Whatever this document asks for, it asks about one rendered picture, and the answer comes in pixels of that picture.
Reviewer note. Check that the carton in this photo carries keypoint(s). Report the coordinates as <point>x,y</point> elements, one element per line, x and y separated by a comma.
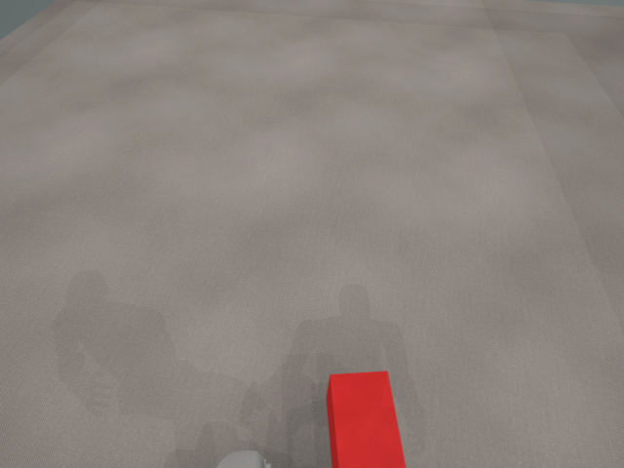
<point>363,425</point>

